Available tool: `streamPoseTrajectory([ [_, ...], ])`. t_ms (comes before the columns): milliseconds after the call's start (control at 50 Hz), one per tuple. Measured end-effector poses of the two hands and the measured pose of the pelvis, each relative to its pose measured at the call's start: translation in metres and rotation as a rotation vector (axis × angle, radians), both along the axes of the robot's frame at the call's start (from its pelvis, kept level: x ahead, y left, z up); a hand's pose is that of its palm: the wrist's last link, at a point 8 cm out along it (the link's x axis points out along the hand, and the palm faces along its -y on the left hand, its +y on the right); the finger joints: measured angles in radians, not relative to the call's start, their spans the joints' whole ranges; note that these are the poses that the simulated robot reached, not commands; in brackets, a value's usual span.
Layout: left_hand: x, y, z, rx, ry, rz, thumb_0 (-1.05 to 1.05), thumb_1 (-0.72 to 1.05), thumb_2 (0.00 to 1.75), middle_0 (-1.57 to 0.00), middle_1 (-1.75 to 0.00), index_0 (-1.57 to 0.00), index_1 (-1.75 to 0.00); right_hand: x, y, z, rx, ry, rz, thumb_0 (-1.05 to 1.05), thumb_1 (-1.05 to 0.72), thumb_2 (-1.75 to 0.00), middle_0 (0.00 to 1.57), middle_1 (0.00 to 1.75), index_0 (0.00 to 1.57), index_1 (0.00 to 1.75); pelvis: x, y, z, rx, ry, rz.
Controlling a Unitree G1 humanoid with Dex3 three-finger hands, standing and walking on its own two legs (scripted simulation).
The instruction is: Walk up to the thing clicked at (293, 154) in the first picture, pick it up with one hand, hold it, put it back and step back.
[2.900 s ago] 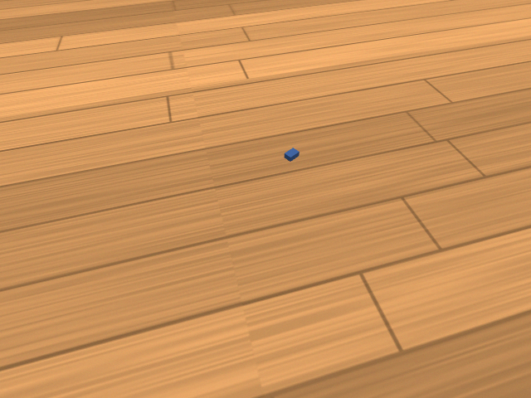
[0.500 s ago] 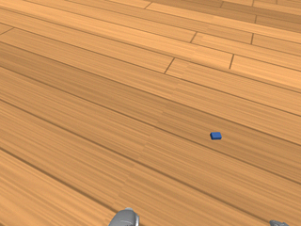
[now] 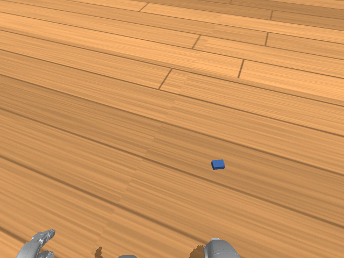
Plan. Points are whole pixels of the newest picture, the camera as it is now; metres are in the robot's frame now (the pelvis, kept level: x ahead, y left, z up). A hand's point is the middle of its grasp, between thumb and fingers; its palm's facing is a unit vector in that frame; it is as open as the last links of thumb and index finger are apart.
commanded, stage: walk up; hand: left
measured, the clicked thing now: (218, 164) +0.71 -0.31 -0.71
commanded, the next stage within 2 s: none
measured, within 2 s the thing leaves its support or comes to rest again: neither
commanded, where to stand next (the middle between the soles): +0.37 -0.59 m, yaw +6 degrees
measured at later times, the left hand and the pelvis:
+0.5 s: hand out of the picture +0.15 +0.11 -0.13, palm faces -0.03 -0.97 -0.26, open 7.4 cm; pelvis +0.10 -0.15 +0.03, yaw +2 degrees
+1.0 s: hand (209, 222) +0.22 -0.09 -0.10, palm faces +0.04 -0.92 -0.39, open 7.4 cm; pelvis +0.20 -0.38 +0.03, yaw +2 degrees
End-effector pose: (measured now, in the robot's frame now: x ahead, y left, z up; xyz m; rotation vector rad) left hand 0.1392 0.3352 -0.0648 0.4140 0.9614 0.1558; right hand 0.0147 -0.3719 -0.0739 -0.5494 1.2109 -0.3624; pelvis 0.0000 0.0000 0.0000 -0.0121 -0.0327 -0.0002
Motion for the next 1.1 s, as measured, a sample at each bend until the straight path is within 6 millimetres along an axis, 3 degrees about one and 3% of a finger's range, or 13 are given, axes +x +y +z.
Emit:
streamPoseTrajectory([
  [60, -0.02, -0.029, 0.005, -0.01, 0.045, 0.054, 0.0, 0.91, 0.9, -0.2, -0.3, -0.2, -0.3, 0.03, -0.021, -0.001, 0.014, -0.001, 0.009, 0.01, -0.91, -0.89, 0.2, 0.3, 0.21, 0.3, 0.011, -0.022, 0.011, 0.022, 0.001, 0.01],
  [140, -0.05, -0.056, 0.01, -0.017, 0.142, 0.12, 0.0, 0.9, 0.9, -0.2, -0.3, -0.21, -0.3, 0.073, -0.03, 0.01, 0.069, -0.041, 0.071, 0.01, -0.91, -0.89, 0.2, 0.3, 0.21, 0.3, 0.027, -0.048, 0.027, 0.027, 0.012, 0.008],
  [220, -0.069, -0.075, 0.002, -0.027, 0.205, 0.175, 0.0, 0.9, 0.9, -0.2, -0.3, -0.21, -0.3, 0.102, -0.037, 0.018, 0.093, -0.03, 0.137, 0.01, -0.91, -0.89, 0.2, 0.3, 0.21, 0.3, 0.045, -0.073, 0.032, 0.012, 0.018, 0.018],
  [280, -0.071, -0.091, -0.011, -0.055, 0.234, 0.202, 0.0, 0.9, 0.9, -0.2, -0.3, -0.21, -0.3, 0.118, -0.044, 0.022, 0.087, -0.017, 0.158, 0.01, -0.91, -0.89, 0.2, 0.3, 0.21, 0.3, 0.06, -0.089, 0.029, -0.002, 0.018, 0.037],
  [400, -0.038, -0.138, -0.04, -0.123, 0.257, 0.173, 0.01, 0.9, 0.9, -0.2, -0.3, -0.2, -0.3, 0.127, -0.08, 0.03, 0.023, -0.037, 0.123, 0.01, -0.9, -0.89, 0.21, 0.3, 0.21, 0.3, 0.085, -0.117, 0.02, 0.028, 0.002, 0.055],
  [500, 0.001, -0.174, -0.037, -0.148, 0.243, 0.108, 0.01, 0.9, 0.9, -0.2, -0.3, -0.2, -0.3, 0.129, -0.121, 0.051, -0.011, -0.069, 0.067, 0.01, -0.9, -0.89, 0.21, 0.3, 0.21, 0.3, 0.102, -0.151, 0.03, 0.023, -0.009, 0.041],
  [600, 0.037, -0.201, -0.03, -0.118, 0.198, 0.108, 0.0, 0.9, 0.9, -0.2, -0.3, -0.2, -0.3, 0.135, -0.173, 0.057, -0.027, -0.043, 0.067, 0.01, -0.9, -0.89, 0.21, 0.3, 0.21, 0.3, 0.118, -0.197, 0.029, 0.022, -0.005, 0.036],
  [700, 0.068, -0.241, -0.022, -0.058, 0.194, 0.108, 0.0, 0.91, 0.9, -0.2, -0.3, -0.2, -0.3, 0.151, -0.244, 0.044, -0.032, -0.028, 0.067, 0.01, -0.9, -0.89, 0.21, 0.3, 0.22, 0.3, 0.137, -0.255, 0.019, 0.041, 0.014, 0.024],
  [800, 0.083, -0.298, -0.015, 0.005, 0.155, 0.126, 0.0, 0.91, 0.9, -0.2, -0.3, -0.2, -0.3, 0.184, -0.321, 0.008, -0.045, 0.007, 0.048, 0.01, -0.9, -0.89, 0.21, 0.3, 0.21, 0.3, 0.157, -0.311, 0.001, 0.002, 0.004, 0.041],
  [860, 0.076, -0.331, -0.004, -0.008, 0.168, 0.164, 0.0, 0.91, 0.9, -0.2, -0.3, -0.2, -0.3, 0.213, -0.331, 0.002, -0.002, 0.0, 0.044, 0.01, -0.91, -0.89, 0.2, 0.3, 0.21, 0.3, 0.169, -0.331, 0.012, 0.015, 0.012, 0.037],
  [960, 0.069, -0.367, 0.004, -0.013, 0.222, 0.197, 0.0, 0.9, 0.9, -0.2, -0.3, -0.21, -0.3, 0.257, -0.328, 0.007, 0.093, -0.036, 0.128, 0.01, -0.91, -0.89, 0.2, 0.3, 0.21, 0.3, 0.19, -0.364, 0.028, 0.021, 0.03, 0.037],
  [1040, 0.076, -0.392, -0.007, -0.032, 0.24, 0.204, 0.0, 0.9, 0.9, -0.2, -0.3, -0.21, -0.3, 0.276, -0.332, 0.01, 0.118, -0.013, 0.168, 0.01, -0.91, -0.89, 0.2, 0.3, 0.21, 0.3, 0.207, -0.388, 0.029, 0.01, 0.035, 0.046],
  [1100, 0.093, -0.411, -0.025, -0.063, 0.24, 0.198, 0.0, 0.9, 0.9, -0.2, -0.3, -0.2, -0.3, 0.282, -0.345, 0.01, 0.098, -0.016, 0.171, 0.01, -0.9, -0.89, 0.21, 0.3, 0.21, 0.3, 0.221, -0.403, 0.021, 0.014, 0.033, 0.064],
])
